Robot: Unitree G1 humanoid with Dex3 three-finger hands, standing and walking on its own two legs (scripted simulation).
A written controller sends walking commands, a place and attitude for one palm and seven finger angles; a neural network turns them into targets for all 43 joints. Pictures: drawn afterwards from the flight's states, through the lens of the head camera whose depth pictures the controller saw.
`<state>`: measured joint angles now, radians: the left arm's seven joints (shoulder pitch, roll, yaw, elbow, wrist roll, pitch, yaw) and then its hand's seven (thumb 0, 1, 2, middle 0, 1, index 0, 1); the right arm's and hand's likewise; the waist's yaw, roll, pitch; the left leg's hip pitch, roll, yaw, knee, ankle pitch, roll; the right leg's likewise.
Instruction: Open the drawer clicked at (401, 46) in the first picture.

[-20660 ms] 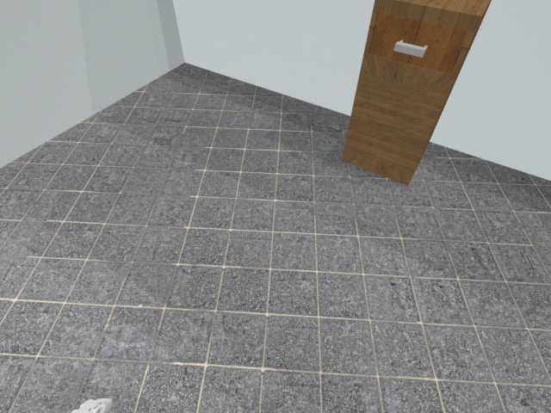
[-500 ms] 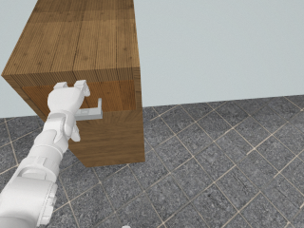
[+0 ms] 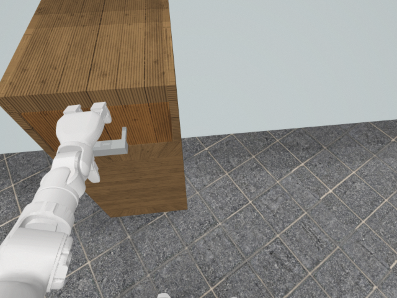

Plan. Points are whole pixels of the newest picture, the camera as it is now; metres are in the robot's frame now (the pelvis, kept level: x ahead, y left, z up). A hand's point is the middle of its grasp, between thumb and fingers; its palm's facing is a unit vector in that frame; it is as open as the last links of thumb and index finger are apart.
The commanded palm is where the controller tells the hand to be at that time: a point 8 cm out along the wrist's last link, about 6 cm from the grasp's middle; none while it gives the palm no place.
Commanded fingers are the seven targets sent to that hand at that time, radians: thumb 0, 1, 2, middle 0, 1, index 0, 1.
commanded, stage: re-aim the fingers above the handle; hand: left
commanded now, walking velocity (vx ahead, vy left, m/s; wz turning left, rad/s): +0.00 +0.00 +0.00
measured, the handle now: (104, 140) +0.50 +0.23 -0.04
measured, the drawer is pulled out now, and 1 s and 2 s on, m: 0.00 0.00 0.00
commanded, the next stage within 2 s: lower the fingers behind the handle in 1.58 s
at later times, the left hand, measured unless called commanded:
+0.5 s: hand (89, 143) +0.45 +0.24 +0.02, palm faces -0.07 -0.05 -1.00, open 13.8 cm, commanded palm +0.43 +0.23 +0.08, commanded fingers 0.00 -0.50 0.30 -0.30 -1.20 -0.30 -1.20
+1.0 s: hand (87, 146) +0.44 +0.24 +0.01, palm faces -0.08 -0.05 -1.00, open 13.8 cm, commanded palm +0.43 +0.23 +0.08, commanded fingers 0.00 -0.50 0.30 -0.30 -1.20 -0.30 -1.20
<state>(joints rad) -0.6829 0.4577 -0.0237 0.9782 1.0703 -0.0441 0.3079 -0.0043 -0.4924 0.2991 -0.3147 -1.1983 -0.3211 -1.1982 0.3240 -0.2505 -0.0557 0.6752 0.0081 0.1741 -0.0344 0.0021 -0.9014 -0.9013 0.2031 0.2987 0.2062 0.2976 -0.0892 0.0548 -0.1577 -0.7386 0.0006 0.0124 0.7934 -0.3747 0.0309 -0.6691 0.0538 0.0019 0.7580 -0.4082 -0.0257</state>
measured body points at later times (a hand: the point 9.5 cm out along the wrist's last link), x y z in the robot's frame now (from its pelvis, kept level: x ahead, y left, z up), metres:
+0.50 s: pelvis -0.01 +0.00 +0.00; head +0.08 +0.00 +0.44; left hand +0.45 +0.23 +0.07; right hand +0.02 -0.27 -0.13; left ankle -0.01 +0.10 -0.70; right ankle -0.04 -0.11 -0.70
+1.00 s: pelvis -0.01 +0.01 +0.00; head +0.07 +0.01 +0.44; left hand +0.44 +0.24 +0.07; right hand +0.03 -0.27 -0.13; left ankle -0.01 +0.10 -0.70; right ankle -0.04 -0.11 -0.70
